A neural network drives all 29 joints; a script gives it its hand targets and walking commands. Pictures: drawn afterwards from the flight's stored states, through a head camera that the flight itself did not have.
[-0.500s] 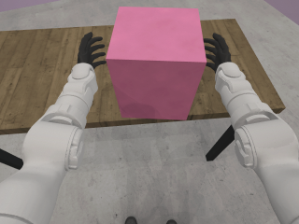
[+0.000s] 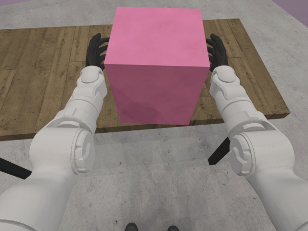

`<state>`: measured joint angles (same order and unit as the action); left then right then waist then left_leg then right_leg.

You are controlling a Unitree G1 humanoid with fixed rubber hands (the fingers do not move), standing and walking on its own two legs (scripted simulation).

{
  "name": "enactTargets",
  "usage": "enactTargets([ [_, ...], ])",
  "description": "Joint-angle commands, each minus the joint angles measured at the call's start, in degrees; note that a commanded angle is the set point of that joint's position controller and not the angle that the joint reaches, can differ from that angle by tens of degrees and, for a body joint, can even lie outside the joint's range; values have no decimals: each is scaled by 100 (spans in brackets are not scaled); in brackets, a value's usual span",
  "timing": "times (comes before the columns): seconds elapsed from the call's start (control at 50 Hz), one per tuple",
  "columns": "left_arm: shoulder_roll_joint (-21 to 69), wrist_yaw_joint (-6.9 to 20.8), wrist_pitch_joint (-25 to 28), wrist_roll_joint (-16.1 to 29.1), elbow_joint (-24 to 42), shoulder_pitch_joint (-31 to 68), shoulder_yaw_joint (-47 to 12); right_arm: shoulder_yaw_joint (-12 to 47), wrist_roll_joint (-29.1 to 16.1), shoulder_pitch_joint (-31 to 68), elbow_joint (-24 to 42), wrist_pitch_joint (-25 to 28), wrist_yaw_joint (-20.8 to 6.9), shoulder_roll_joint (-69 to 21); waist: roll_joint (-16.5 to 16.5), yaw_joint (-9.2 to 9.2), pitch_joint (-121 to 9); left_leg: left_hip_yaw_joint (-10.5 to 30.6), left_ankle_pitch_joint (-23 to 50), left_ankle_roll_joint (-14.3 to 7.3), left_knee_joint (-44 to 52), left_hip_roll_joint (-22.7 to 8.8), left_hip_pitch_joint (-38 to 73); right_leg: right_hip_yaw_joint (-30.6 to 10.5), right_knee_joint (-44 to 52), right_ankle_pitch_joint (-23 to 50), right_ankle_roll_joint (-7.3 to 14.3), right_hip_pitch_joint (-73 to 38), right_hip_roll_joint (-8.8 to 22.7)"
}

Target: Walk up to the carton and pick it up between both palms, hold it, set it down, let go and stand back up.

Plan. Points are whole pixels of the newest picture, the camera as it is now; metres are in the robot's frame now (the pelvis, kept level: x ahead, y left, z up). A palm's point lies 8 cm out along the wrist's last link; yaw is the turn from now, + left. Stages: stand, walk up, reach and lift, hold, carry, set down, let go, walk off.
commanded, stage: reach and lift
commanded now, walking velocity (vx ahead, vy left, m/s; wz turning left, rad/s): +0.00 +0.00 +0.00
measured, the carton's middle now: (156, 72) +0.52 +0.01 +0.06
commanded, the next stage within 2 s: none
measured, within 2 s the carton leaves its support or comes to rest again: leaves its support in 1.42 s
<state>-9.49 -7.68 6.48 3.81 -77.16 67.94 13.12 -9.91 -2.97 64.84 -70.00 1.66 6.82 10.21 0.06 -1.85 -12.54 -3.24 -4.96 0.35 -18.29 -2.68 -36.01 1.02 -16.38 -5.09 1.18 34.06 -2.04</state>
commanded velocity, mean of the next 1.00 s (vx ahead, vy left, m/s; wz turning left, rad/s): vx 0.00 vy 0.00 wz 0.00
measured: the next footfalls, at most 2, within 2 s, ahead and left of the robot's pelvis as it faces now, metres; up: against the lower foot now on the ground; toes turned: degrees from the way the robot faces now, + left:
none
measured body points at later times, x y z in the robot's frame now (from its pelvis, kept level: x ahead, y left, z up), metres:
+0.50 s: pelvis +0.03 +0.01 +0.01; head +0.12 +0.01 +0.45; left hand +0.50 +0.17 +0.11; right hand +0.50 -0.14 +0.11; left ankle +0.01 +0.13 -0.74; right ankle +0.00 -0.10 -0.74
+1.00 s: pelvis +0.06 +0.01 +0.01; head +0.12 +0.01 +0.46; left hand +0.50 +0.17 +0.11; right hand +0.50 -0.14 +0.10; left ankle +0.01 +0.13 -0.74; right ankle +0.00 -0.10 -0.74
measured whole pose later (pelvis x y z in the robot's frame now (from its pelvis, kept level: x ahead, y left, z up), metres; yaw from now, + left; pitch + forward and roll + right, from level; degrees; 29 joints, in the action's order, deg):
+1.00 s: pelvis +0.06 +0.01 +0.01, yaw +6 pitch +9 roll -1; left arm 4.7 -1.4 -2.8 -20.3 -46.5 49.0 28.2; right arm -31.7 21.0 45.1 -45.7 4.0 1.6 -3.4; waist 1.6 3.3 -1.9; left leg 2.5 -8.0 0.5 -11.9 -0.9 -12.7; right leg 6.6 -8.6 -7.2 -0.6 7.9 -0.9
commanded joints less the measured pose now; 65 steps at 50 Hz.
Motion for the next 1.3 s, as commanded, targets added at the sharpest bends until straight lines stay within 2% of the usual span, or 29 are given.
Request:
enactTargets([
  [0.0,-686,13,331,-195,1261,2989,109,-39,165,3305,1386,333,-84,292,-195,-92,-4665,143,2068,-250,-364,243,2402,100,-322,2764,-542,-1985,30],
  [0.06,-542,14,262,-334,1404,2988,176,-147,338,3256,1360,279,-105,198,-214,-69,-4508,150,2297,-171,-364,254,2818,184,-222,2812,-523,-1835,-55],
  [0.14,-353,18,122,-651,1472,2841,324,-391,567,3083,1356,199,-129,31,8,-69,-4280,175,2294,-101,-352,212,3013,192,-48,2576,-423,-1688,-24],
  [0.16,-303,27,121,-660,1512,2762,370,-400,623,3034,1463,194,-166,-65,-125,-58,-4307,199,2316,-104,-359,208,3073,239,-45,2564,-423,-1684,-64],
  [0.2,-200,45,162,-765,1651,2743,390,-527,731,2981,1602,222,-205,-118,-43,-12,-4437,163,2479,-85,-378,239,3160,232,-24,2800,-435,-1702,-73],
  [0.24,43,106,175,-925,1702,2714,486,-597,936,2903,1630,242,-241,-396,-95,-5,-4391,211,2564,-114,-352,259,3098,202,-51,3086,-471,-1929,-63],
  [0.26,210,168,173,-1087,1705,2595,579,-679,1064,2832,1705,260,-264,-548,33,-18,-4386,231,2536,-84,-287,273,3122,219,-33,3143,-441,-2034,-43],
  [0.28,379,218,164,-1269,1724,2525,738,-784,1214,2734,1666,270,-324,-732,-10,-24,-4138,214,2525,-96,-214,286,3176,235,46,3140,-438,-2089,-53],
  [0.32,1205,485,125,-1811,1814,2344,1041,-1060,1742,2716,1801,264,-595,-1579,142,8,-3836,290,2420,-65,-46,298,3287,318,243,2960,-392,-2247,-59],
  [0.34,1808,667,89,-2127,1845,2326,1215,-1257,2197,2628,1843,233,-797,-2222,72,24,-3570,407,2395,-33,56,289,3324,368,366,2925,-356,-2315,-80],
  [0.38,2742,1006,-22,-2668,1904,2037,1267,-1662,3108,2167,1903,137,-1171,-3233,179,243,-3304,521,2274,-1,306,283,3464,466,540,2975,-333,-2689,-44],
  [0.42,2949,1168,-201,-2872,2042,1566,1230,-1900,3542,1644,2110,85,-1336,-3348,215,415,-3099,579,2241,44,397,262,3678,547,614,3089,-308,-2957,-34],
  [0.46,2951,1218,-370,-2800,2365,1381,1067,-1730,3532,1374,2323,39,-1384,-3307,81,449,-2897,565,2133,43,477,252,3686,581,595,3300,-338,-3233,-22],
  [0.5,3033,1235,-511,-2652,2619,1267,769,-1419,3309,1361,2539,72,-1381,-3375,100,529,-2851,568,2317,14,484,273,3570,551,433,3780,-390,-3512,9],
  [0.54,3194,1245,-602,-2541,2901,1228,506,-1115,3064,1285,2452,73,-1364,-3454,280,499,-2850,591,2430,31,455,291,3452,518,245,4141,-406,-3618,41],
  [0.58,3246,1241,-661,-2535,3018,1117,398,-926,2848,1171,2394,75,-1338,-3557,277,456,-2795,571,2562,34,408,288,3428,515,167,4350,-429,-3766,29],
  [0.62,3337,1263,-718,-2549,2993,963,336,-818,2815,1137,2424,146,-1304,-3529,167,443,-2681,587,2699,26,361,303,3368,468,95,4592,-438,-4048,19],
  [0.64,3337,1284,-732,-2504,3010,946,361,-772,2799,1148,2536,177,-1280,-3581,-13,440,-2495,580,2587,-39,407,322,3195,444,62,4758,-482,-4277,42],
  [0.7,3500,1367,-769,-2503,2955,721,307,-603,2670,1105,2620,301,-1203,-3617,-89,434,-2265,560,2528,-111,369,346,2825,402,-114,5097,-549,-4685,58],
  [0.74,3456,1388,-800,-2460,3020,610,292,-558,2597,997,2620,351,-1146,-3561,-85,507,-2157,572,2365,-67,373,368,2866,433,-92,5039,-555,-4675,61],
  [0.8,3379,1377,-839,-2503,3143,622,302,-474,2497,999,2711,368,-1089,-3520,-64,464,-2124,548,2447,-49,393,382,2872,441,-104,5128,-565,-4793,68],
  [0.88,3464,1302,-881,-2477,3293,678,143,-539,2469,1082,2787,429,-1118,-3379,146,449,-2179,554,2481,4,303,386,3168,494,-33,4682,-531,-4329,46],
  [0.94,3392,1293,-849,-2423,3275,774,186,-607,2518,1157,2707,452,-1134,-3251,-3,530,-2155,592,2557,71,262,335,3241,545,-39,4740,-502,-4358,11],
  [0.96,3392,1288,-834,-2405,3219,784,168,-617,2497,1251,2765,502,-1136,-3226,37,518,-2245,571,2585,78,257,326,3293,541,-14,4659,-500,-4328,0],
  [1.02,3527,1227,-727,-2451,3131,977,171,-641,2551,1440,2617,631,-1152,-3339,114,462,-2296,552,2724,99,177,348,3364,562,20,4570,-475,-4125,-7],
  [1.1,3692,1137,-460,-2330,3088,1209,-8,-598,2612,1498,2435,866,-1142,-3418,63,537,-2697,569,3165,189,68,327,3424,525,57,4747,-405,-4053,-32],
  [1.12,3712,1123,-384,-2386,3099,1273,-14,-620,2625,1492,2366,933,-1132,-3468,151,542,-2725,547,3241,159,66,322,3331,474,79,4845,-408,-4166,-24],
  [1.22,3701,1080,-24,-2506,2772,1441,210,-580,2771,1686,2225,1274,-1100,-3542,-79,480,-2854,511,2871,51,356,326,2923,448,21,4854,-433,-4506,16],
  [1.28,3706,1068,167,-2532,2721,1572,295,-706,2862,1748,2146,1459,-1081,-3509,6,506,-2916,528,2868,122,345,311,3234,492,172,4588,-393,-4184,-15],
])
